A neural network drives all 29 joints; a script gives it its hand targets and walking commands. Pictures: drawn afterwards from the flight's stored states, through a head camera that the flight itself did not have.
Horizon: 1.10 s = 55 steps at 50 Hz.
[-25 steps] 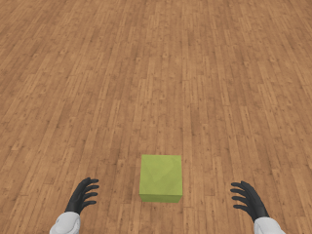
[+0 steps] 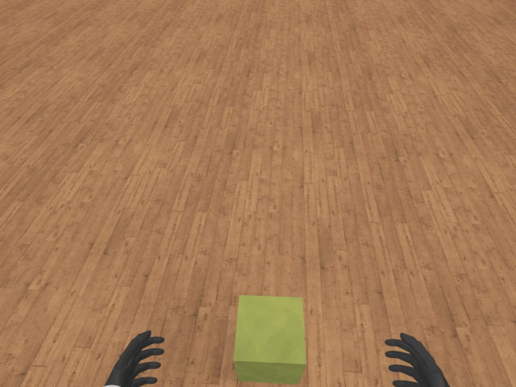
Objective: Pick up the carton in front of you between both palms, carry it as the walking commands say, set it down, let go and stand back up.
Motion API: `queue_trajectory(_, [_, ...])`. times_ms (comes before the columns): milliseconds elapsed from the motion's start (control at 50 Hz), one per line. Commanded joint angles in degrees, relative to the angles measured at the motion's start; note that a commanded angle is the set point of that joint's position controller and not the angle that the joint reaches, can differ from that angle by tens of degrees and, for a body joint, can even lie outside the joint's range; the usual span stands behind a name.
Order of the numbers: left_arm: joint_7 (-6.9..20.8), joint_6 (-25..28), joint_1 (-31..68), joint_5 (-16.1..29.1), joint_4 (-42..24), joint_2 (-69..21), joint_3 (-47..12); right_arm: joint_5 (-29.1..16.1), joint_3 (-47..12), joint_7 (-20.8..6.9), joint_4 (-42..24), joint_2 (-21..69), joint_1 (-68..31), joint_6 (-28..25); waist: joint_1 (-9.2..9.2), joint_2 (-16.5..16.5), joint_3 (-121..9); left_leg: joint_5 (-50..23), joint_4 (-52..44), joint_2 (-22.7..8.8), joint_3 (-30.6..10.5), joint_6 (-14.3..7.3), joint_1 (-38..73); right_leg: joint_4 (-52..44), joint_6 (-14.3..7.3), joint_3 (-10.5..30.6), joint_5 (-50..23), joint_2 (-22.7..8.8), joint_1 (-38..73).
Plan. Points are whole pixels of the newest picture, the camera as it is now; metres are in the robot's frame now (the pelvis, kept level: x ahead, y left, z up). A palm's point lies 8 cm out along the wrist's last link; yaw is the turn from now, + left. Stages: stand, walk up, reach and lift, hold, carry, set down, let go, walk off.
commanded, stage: let go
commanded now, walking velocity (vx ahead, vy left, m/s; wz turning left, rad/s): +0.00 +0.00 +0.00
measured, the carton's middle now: (269, 340) +0.41 +0.00 -0.65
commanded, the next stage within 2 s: stand in 0.04 s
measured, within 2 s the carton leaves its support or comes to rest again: neither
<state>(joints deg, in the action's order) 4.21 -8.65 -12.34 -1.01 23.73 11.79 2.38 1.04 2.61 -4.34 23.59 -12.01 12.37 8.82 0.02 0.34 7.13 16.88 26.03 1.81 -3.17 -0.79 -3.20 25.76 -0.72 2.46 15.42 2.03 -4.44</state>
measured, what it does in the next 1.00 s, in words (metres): stands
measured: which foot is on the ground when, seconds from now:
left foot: down 0.00-1.00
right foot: down 0.00-1.00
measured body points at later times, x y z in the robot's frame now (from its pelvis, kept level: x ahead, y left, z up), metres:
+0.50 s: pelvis +0.05 +0.00 -0.01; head +0.05 +0.00 +0.44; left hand +0.14 +0.26 -0.13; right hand +0.14 -0.27 -0.13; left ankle -0.02 +0.11 -0.74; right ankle -0.01 -0.11 -0.74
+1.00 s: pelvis +0.05 -0.01 -0.01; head +0.04 -0.01 +0.44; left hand +0.06 +0.25 -0.15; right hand +0.04 -0.26 -0.15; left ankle -0.02 +0.11 -0.74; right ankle -0.01 -0.11 -0.74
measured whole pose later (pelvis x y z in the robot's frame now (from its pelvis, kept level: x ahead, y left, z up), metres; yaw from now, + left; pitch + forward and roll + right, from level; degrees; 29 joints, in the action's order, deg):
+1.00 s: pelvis +0.05 -0.01 -0.01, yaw -1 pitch +1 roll +0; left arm -2.3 0.3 -21.2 -0.9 54.8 13.1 -1.1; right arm 0.8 -1.4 2.6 54.9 -13.5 21.7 0.0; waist 0.0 0.4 -1.9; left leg 21.8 29.1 0.5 -1.0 -0.2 -8.0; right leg 30.6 -1.5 2.6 20.8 2.4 -10.5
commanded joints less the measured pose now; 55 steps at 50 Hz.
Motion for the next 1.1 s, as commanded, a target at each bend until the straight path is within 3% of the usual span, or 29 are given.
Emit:
queue_trajectory(0, [-1.1,2.7,-0.9,0.9,-2.2,6.0,1.7,1.1,1.7,1.7,-8.3,-7.4,-4.4,2.3,0.87,-1.9,-7.1,-16.2,-2.7,-0.1,1.4,1.2,-1.2,-1.1,1.7,-1.7,-12.7,1.5,1.5])
queue_trajectory(20, [-1.6,3.2,0.0,1.0,-3.0,6.0,1.7,0.7,0.9,2.4,-8.0,-6.6,-2.4,2.9,0.48,-0.6,-7.2,-17.5,-1.9,0.1,1.5,1.4,-1.7,-0.8,1.6,-1.5,-12.8,1.2,0.8])
queue_trajectory(40, [-4.2,7.1,-3.1,-2.2,5.6,9.3,2.0,1.1,1.5,4.4,3.1,-9.0,2.3,-5.2,-0.15,1.3,-4.7,7.0,-4.6,-6.2,-0.4,2.7,-9.8,-4.2,2.5,2.5,5.3,-6.2,-8.2])
queue_trajectory(60, [-5.3,8.7,-2.9,-2.8,5.3,10.5,2.0,2.4,1.3,5.4,3.9,-9.6,3.7,-8.0,-0.42,1.2,-1.0,11.8,-5.9,-6.3,-2.9,2.6,-11.7,-5.5,2.2,4.7,10.1,-6.9,-11.2])
queue_trajectory(100, [-5.3,11.1,-1.9,-2.1,7.3,8.8,1.3,2.4,0.8,5.6,5.9,-8.2,1.7,-11.3,-0.12,1.0,-2.6,7.8,-4.4,-7.0,-5.0,1.5,-12.0,-4.4,1.7,5.9,6.7,-6.7,-13.5])
queue_trajectory(180, [-4.6,13.7,-1.8,-1.1,10.7,8.3,0.6,1.0,0.4,5.1,9.6,-8.5,1.9,-14.0,0.06,-0.5,-13.4,-9.5,-0.5,-7.4,-5.0,0.9,-7.8,0.3,0.5,6.3,-11.8,-7.0,-8.2])
queue_trajectory(220, [-4.8,13.8,-3.6,-0.9,12.3,9.0,0.4,0.8,0.3,5.3,11.0,-9.1,3.1,-14.0,0.13,-0.1,-14.2,-14.8,0.8,-7.3,-4.6,0.9,-7.3,1.7,0.2,5.8,-16.4,-6.8,-8.2])
queue_trajectory(440, [-5.9,11.9,-9.0,0.0,16.9,9.6,-0.5,0.0,-0.9,6.2,16.2,-9.9,8.6,-12.1,-0.05,-0.1,-12.0,-23.9,4.2,-6.6,-2.8,0.3,-8.3,5.1,-0.6,4.7,-23.0,-6.0,-9.2])
queue_trajectory(700, [-6.5,10.1,-10.9,0.2,22.3,9.0,-1.3,-0.2,-1.8,6.9,22.5,-9.2,11.0,-10.2,-0.12,-0.3,-8.7,-19.7,3.0,-6.1,-1.7,-0.3,-7.8,4.4,-1.9,4.8,-22.4,-5.8,-8.4])
queue_trajectory(1080, [-6.8,9.0,-13.0,0.2,33.4,6.1,-2.9,-0.2,-3.7,7.2,33.8,-5.9,13.7,-8.9,0.04,-0.4,-3.5,-13.9,-1.0,-6.3,-1.4,-0.6,-5.7,0.0,-2.0,5.0,-17.0,-5.9,-7.1])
